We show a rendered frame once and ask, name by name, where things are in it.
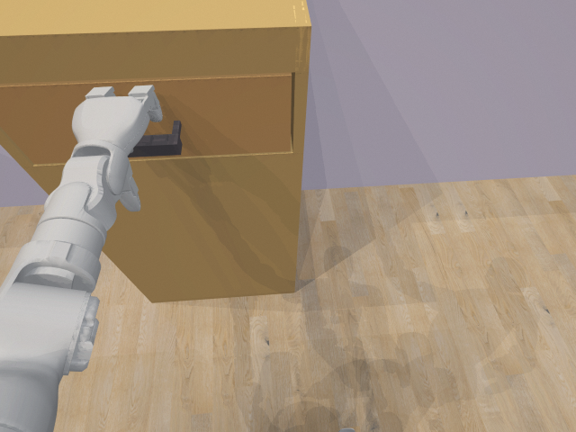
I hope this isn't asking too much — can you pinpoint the cabinet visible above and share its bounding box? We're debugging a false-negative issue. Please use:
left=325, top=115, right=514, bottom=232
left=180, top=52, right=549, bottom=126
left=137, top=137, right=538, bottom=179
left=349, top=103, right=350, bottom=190
left=0, top=0, right=311, bottom=303

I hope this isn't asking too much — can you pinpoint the robot left hand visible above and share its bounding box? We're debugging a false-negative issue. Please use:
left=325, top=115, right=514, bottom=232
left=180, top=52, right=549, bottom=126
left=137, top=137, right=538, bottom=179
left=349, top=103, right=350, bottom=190
left=72, top=85, right=163, bottom=212

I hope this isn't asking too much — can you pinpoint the drawer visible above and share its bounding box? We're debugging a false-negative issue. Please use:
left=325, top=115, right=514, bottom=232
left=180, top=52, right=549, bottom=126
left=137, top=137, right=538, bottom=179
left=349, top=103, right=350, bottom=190
left=0, top=73, right=292, bottom=164

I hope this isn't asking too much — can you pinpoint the left robot forearm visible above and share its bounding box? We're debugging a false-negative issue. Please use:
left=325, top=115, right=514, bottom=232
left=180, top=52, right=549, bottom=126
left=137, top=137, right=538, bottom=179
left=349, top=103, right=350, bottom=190
left=0, top=139, right=130, bottom=304

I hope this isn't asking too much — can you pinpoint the robot left upper arm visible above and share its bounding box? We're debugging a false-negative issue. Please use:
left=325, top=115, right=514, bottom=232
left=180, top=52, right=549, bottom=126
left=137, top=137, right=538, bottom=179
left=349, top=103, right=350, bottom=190
left=0, top=282, right=100, bottom=432

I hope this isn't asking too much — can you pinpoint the handle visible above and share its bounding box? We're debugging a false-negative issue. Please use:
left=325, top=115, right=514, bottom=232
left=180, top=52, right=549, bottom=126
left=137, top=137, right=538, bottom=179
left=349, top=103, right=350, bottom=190
left=128, top=121, right=183, bottom=158

